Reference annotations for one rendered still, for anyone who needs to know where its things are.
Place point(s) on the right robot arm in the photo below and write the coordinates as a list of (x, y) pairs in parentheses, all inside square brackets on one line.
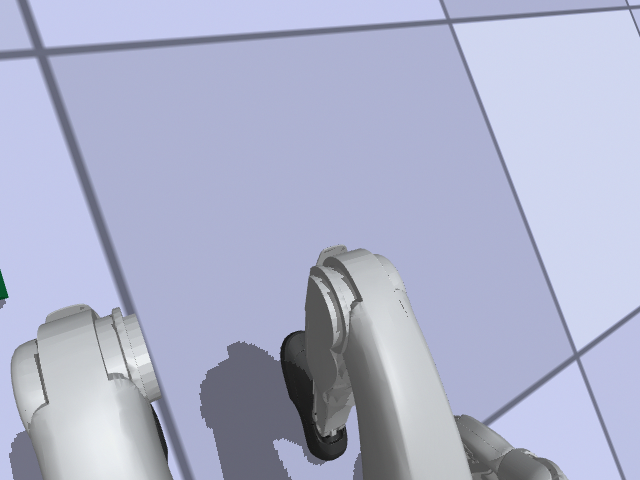
[(522, 464)]

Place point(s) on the right robot hand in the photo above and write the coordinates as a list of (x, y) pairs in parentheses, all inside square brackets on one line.
[(484, 448)]

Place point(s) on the left robot foot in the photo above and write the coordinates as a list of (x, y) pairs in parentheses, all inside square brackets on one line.
[(160, 433)]

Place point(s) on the small box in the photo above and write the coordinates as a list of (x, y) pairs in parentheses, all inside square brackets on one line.
[(3, 291)]

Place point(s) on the right robot foot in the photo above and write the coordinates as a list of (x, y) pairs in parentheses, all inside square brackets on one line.
[(299, 383)]

